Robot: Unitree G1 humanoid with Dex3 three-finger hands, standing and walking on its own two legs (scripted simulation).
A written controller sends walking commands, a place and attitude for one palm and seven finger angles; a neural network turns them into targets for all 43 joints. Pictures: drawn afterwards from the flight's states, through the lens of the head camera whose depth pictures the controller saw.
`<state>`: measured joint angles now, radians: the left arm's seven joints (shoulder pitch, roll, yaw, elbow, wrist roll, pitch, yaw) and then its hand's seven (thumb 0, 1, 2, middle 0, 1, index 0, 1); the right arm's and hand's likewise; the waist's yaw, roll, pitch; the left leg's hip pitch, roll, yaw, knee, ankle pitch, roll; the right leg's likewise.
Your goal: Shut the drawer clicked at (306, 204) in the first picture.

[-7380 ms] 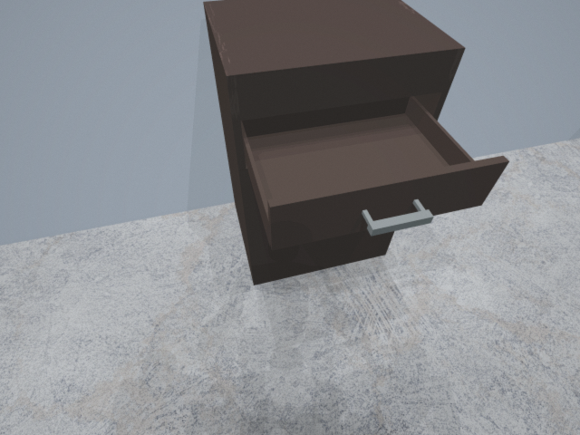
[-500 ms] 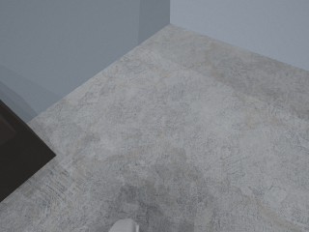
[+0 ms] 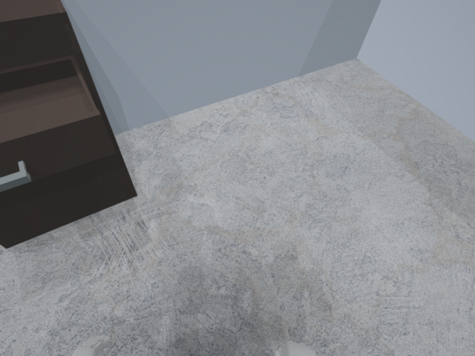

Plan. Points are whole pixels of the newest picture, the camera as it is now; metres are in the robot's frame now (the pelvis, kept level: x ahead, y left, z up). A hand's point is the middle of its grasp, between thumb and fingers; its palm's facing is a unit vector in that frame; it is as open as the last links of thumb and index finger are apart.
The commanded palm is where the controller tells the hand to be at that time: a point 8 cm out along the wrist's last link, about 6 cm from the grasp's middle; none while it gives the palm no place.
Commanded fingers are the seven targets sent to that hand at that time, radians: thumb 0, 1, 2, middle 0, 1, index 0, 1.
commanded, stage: turn to face it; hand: left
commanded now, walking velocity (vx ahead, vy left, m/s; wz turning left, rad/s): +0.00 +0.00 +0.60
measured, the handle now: out of the picture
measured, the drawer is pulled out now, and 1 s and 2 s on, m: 0.28 0.28 0.28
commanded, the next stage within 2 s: take the last steps up to it in 0.80 s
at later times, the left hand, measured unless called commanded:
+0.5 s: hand out of the picture +0.03 +0.14 -0.14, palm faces +0.31 -0.90 -0.30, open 7.4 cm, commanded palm none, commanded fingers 0.00 0.90 0.90 -0.20 -0.30 -0.20 -0.30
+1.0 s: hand out of the picture -0.08 +0.17 -0.17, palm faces +0.54 -0.80 -0.25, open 7.4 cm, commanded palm none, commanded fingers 0.00 0.90 0.90 -0.20 -0.30 -0.20 -0.30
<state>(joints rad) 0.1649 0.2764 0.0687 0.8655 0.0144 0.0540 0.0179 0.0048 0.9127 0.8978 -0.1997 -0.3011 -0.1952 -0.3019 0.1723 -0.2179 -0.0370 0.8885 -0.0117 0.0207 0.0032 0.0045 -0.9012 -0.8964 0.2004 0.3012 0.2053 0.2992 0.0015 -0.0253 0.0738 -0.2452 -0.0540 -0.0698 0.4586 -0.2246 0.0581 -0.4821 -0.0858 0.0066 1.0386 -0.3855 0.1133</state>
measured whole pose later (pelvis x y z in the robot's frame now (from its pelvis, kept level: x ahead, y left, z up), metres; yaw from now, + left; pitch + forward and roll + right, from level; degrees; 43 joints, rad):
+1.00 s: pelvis +0.00 -0.02 +0.00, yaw +30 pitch +0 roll -1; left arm 0.26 0.24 0.05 0.96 0.01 0.05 0.02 0.00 0.91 0.90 -0.20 -0.30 -0.19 -0.30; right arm 0.12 -0.18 -0.01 0.93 -0.01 0.01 -0.01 0.00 -0.90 -0.90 0.20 0.30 0.20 0.30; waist 0.04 -0.01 0.06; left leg -0.18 -0.02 0.01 0.45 -0.26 0.04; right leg -0.41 -0.09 -0.04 0.97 -0.45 0.08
